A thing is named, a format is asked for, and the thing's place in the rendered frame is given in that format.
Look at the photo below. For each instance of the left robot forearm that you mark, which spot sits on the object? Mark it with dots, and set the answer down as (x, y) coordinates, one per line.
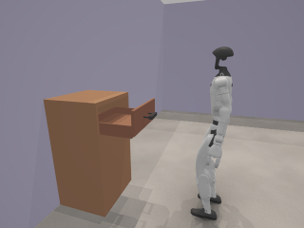
(223, 120)

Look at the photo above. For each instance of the left robot shin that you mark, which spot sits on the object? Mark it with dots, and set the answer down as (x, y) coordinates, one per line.
(204, 188)

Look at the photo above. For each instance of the cabinet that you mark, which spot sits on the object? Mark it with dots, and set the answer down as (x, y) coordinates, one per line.
(91, 170)

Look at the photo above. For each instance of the robot left upper arm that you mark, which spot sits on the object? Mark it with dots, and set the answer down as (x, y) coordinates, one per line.
(221, 85)

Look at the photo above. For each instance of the robot right foot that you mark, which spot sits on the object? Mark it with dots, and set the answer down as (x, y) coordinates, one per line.
(216, 199)

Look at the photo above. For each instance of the drawer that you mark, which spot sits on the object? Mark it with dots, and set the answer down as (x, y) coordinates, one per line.
(125, 122)

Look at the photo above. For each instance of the handle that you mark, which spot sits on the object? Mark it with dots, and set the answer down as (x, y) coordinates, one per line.
(151, 116)

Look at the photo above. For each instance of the robot left hand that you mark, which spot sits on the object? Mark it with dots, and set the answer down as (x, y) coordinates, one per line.
(215, 151)

